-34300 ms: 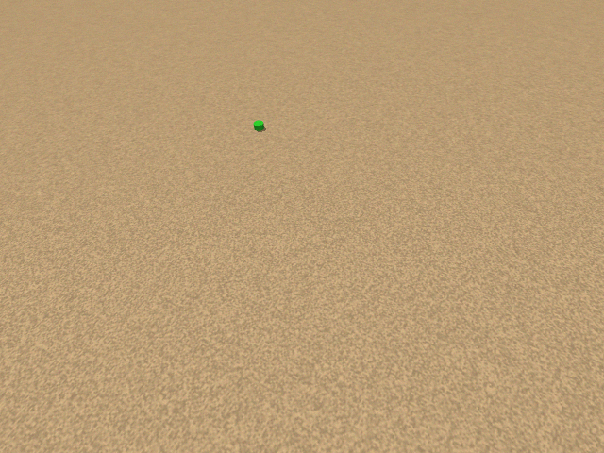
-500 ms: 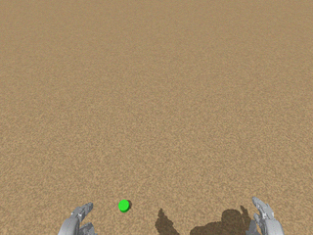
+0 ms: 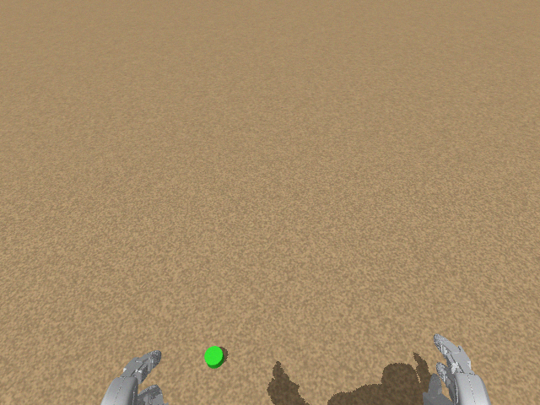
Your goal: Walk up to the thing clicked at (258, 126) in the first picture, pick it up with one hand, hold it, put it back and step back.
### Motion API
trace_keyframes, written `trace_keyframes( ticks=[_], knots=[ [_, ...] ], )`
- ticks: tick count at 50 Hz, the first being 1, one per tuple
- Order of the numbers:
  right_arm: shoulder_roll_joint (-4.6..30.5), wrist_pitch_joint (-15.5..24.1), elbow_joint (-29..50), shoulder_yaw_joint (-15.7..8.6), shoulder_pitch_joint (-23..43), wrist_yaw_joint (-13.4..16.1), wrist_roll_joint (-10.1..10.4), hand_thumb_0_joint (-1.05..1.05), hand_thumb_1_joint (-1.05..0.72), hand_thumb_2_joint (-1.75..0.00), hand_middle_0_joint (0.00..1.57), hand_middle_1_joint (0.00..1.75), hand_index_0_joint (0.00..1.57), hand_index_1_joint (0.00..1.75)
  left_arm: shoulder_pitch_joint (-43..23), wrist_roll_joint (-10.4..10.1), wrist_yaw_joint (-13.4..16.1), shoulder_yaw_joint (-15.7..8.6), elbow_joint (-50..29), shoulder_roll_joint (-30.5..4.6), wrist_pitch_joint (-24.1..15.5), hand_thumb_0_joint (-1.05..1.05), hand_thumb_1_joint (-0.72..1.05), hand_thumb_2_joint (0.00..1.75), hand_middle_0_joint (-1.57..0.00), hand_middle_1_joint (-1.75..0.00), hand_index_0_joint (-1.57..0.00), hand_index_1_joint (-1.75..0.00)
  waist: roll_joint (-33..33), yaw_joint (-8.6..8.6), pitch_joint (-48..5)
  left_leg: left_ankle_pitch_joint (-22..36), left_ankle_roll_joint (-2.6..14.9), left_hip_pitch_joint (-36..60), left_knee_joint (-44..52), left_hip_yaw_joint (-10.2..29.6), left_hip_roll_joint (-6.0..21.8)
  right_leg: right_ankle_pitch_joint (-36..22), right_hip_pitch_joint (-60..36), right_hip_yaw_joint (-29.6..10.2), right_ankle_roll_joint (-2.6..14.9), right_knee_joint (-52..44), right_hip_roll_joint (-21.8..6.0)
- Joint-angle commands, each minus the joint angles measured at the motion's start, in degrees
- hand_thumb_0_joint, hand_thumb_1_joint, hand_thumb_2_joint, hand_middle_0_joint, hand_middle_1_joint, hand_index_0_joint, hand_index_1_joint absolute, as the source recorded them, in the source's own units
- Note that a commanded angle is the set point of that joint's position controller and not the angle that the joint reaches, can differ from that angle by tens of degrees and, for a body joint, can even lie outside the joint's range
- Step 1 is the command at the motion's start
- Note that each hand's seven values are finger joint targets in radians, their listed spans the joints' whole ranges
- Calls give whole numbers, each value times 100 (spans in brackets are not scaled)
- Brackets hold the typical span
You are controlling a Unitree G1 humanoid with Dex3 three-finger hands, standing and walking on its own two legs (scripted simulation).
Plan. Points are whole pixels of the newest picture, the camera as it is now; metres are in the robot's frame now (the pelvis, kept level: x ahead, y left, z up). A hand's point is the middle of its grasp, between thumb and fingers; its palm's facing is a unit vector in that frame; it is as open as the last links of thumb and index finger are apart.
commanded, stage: home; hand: left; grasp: from above
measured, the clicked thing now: (214, 357) +0.44 +0.24 -0.70
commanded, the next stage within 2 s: stand in 0.76 s
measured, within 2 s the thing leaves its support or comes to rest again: neither
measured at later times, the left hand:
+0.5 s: hand out of the picture +0.16 +0.18 -0.05, palm faces +0.04 -0.98 -0.20, open 7.4 cm
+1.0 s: hand out of the picture +0.16 +0.21 -0.08, palm faces +0.00 -0.95 -0.32, open 7.4 cm
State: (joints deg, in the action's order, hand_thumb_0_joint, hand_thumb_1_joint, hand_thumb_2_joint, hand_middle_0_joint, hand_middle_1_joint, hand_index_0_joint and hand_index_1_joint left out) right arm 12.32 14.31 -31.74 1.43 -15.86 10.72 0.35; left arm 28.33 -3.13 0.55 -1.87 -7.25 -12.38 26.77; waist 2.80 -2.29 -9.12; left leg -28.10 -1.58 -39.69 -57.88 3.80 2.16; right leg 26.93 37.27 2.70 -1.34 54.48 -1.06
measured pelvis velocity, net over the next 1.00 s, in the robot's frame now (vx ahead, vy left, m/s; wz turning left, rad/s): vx -0.01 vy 0.00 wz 0.00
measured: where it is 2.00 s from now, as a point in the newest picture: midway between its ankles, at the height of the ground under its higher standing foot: outside the picture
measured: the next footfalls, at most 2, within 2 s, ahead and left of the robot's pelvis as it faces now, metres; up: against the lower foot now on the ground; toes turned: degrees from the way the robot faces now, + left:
none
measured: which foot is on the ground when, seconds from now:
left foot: down 0.00-1.00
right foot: down 0.00-1.00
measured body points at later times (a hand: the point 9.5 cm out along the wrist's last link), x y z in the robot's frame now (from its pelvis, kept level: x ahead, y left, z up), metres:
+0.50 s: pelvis +0.00 +0.00 +0.00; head +0.02 +0.00 +0.45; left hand +0.16 +0.23 -0.03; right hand +0.16 -0.25 -0.07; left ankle +0.01 +0.13 -0.68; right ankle +0.00 -0.14 -0.68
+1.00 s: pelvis -0.01 +0.00 +0.01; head +0.03 +0.00 +0.46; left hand +0.16 +0.26 -0.06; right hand +0.14 -0.26 -0.09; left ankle +0.01 +0.13 -0.68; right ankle +0.00 -0.14 -0.68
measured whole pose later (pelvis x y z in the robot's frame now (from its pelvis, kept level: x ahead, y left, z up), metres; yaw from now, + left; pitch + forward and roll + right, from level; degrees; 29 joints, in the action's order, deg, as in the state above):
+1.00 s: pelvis -0.01 +0.00 +0.01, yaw +0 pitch +3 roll +0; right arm 15.4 4.4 -43.7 0.2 -9.5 2.6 -4.5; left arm 13.9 2.6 1.5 -0.7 22.5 -15.8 8.2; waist -0.5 0.9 0.0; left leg -25.1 -1.0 -29.6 -51.1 1.7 0.6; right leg 25.5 29.1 0.8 -1.2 51.2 -2.7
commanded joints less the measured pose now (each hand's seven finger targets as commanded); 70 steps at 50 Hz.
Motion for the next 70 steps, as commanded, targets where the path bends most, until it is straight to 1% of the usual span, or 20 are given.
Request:
trace_keyframes(
  ticks=[1, 16, 17, 23, 27, 29, 34, 35, 36, 39, 42, 43, 44, 45, 46, 47, 48, 51, 55, 70],
  knots=[
    [696, 335, 950, -295, 359, 84, -14, 0, -90, -90, 20, 30, 20, 30, -159, 72, 82, -360, -1120, -614, -326, 0, 90, 90, -20, -30, -20, -30, 1, 0, -492, 1210, 192, 564, 902, -191, -208, -1072, -298, 130, 95, -893, 200],
    [699, 318, 976, -290, 343, 87, 9, 0, -90, -90, 20, 30, 20, 30, -237, 52, 96, -454, -1405, -774, -323, 0, 90, 90, -20, -30, -20, -30, -60, 46, -538, 1007, 214, 503, 872, -227, -225, -901, -314, 108, 84, -958, 182],
    [686, 324, 971, -287, 356, 82, 7, 0, -90, -90, 20, 30, 20, 30, -32, 57, 76, -276, -1074, -559, -296, 0, 90, 90, -20, -30, -20, -30, -118, -15, -536, 1068, 214, 482, 857, -210, -228, -969, -298, 117, 77, -922, 191],
    [714, 311, 980, -292, 365, 67, 10, 0, -90, -90, 20, 30, 20, 30, -125, 47, 70, -332, -1194, -628, -341, 0, 90, 90, -20, -30, -20, -30, 31, 18, -399, 866, 182, 443, 991, -132, -191, -751, -203, 166, 103, -863, 225],
    [703, 296, 946, -311, 329, 81, 12, 0, -90, -90, 20, 30, 20, 30, -226, 52, 97, -416, -1427, -763, -384, 0, 90, 90, -20, -30, -20, -30, 86, 38, -566, 1175, 176, 558, 904, -169, -183, -1014, -263, 150, 111, -811, 223],
    [697, 299, 948, -290, 319, 69, 5, 0, -90, -90, 20, 30, 20, 30, -66, 38, 78, -277, -1127, -571, -351, 0, 90, 90, -20, -30, -20, -30, -40, -28, -495, 1230, 187, 520, 882, -159, -182, -1075, -244, 159, 101, -806, 234],
    [701, 277, 952, -302, 323, 70, 6, 0, -90, -90, 20, 30, 20, 30, -177, 41, 93, -416, -1351, -736, -352, 0, 90, 90, -20, -30, -20, -30, 39, 47, -536, 1246, 182, 499, 853, -184, -194, -1098, -295, 138, 102, -830, 207],
    [700, 268, 971, -299, 330, 59, 10, 0, -90, -90, 20, 30, 20, 30, 42, 47, 77, -288, -1071, -583, -323, 0, 90, 90, -20, -30, -20, -30, -78, 6, -532, 1264, 187, 503, 865, -162, -191, -1098, -283, 152, 100, -812, 221],
    [696, 264, 980, -310, 337, 66, 6, 0, -90, -90, 20, 30, 20, 30, -124, 54, 98, -422, -1356, -758, -342, 0, 90, 90, -20, -30, -20, -30, -60, 61, -501, 1275, 186, 496, 846, -182, -187, -1110, -284, 156, 99, -828, 214],
    [695, 267, 980, -296, 336, 60, 12, 0, -90, -90, 20, 30, 20, 30, -59, 23, 77, -291, -1148, -585, -314, 0, 90, 90, -20, -30, -20, -30, -24, -4, -514, 1317, 194, 501, 826, -196, -204, -1187, -291, 133, 89, -821, 201],
    [704, 251, 1000, -317, 327, 62, 7, 0, -90, -90, 20, 30, 20, 30, -124, 45, 101, -464, -1334, -778, -317, 0, 90, 90, -20, -30, -20, -30, -101, 21, -625, 1381, 208, 558, 754, -219, -213, -1272, -351, 110, 68, -869, 182],
    [1375, -384, -435, -497, 625, -280, -687, 0, -90, -90, 20, 30, 20, 30, -1847, 698, 339, -329, 677, -1204, -1551, 0, 90, 90, -20, -30, -20, -30, -454, 386, 808, 2372, 429, 701, 1207, -57, 14, -1310, -1153, -276, 348, -1042, -205],
    [1387, -630, -533, -583, 719, -464, -678, 0, -90, -90, 20, 30, 20, 30, -1157, 718, 302, -430, 1839, -1262, -1945, 0, 90, 90, -20, -30, -20, -30, -774, 450, 299, 2544, 520, 1092, 1122, -240, -32, -1513, -1457, -625, 522, -1277, -305],
    [1375, -749, -493, -576, 642, -582, -705, 0, -90, -90, 20, 30, 20, 30, -1095, 752, 266, -419, 2128, -1360, -2127, 0, 90, 90, -20, -30, -20, -30, -859, 357, 148, 2322, 544, 1217, 1178, -278, -62, -1587, -1525, -808, 619, -1308, -405],
    [1352, -834, -453, -558, 543, -664, -694, 0, -90, -90, 20, 30, 20, 30, -1241, 729, 230, -382, 2299, -1300, -2238, 0, 90, 90, -20, -30, -20, -30, -532, 220, 250, 2135, 521, 1236, 1278, -164, -72, -1613, -1389, -764, 579, -1355, -310],
    [1277, -860, -531, -511, 598, -764, -582, 0, -90, -90, 20, 30, 20, 30, -1381, 709, 204, -328, 2518, -1339, -2341, 0, 90, 90, -20, -30, -20, -30, -295, 273, 113, 2055, 525, 1468, 1484, -87, -82, -1723, -1621, -709, 531, -1246, -340],
    [1207, -876, -683, -526, 556, -855, -429, 0, -90, -90, 20, 30, 20, 30, -1472, 677, 194, -323, 2718, -1331, -2407, 0, 90, 90, -20, -30, -20, -30, -223, 298, 17, 1991, 545, 1646, 1597, -101, -76, -1726, -1797, -638, 447, -1246, -387],
    [1242, -960, -893, -615, 767, -966, -289, 0, -90, -90, 20, 30, 20, 30, -1594, 598, 194, -371, 3396, -1297, -2474, 0, 90, 90, -20, -30, -20, -30, -599, 425, 135, 1908, 454, 1894, 1695, -125, -104, -1623, -1703, -721, 386, -1635, -442],
    [1288, -1083, -1252, -662, 827, -980, -334, 0, -90, -90, 20, 30, 20, 30, -1809, 604, 208, -346, 4179, -1279, -2616, 0, 90, 90, -20, -30, -20, -30, -254, 381, 302, 1602, 488, 2076, 2172, 58, 31, -1349, -1847, -567, 305, -1849, -398],
    [1496, -1257, -2303, -597, 761, -878, -236, 0, -90, -90, 20, 30, 20, 30, -1822, 479, 194, -241, 6124, -1355, -2742, 0, 90, 90, -20, -30, -20, -30, -67, 329, 914, 1762, 386, 2609, 3578, 373, 306, -1711, -2828, -471, 198, -2990, -458]
  ],
)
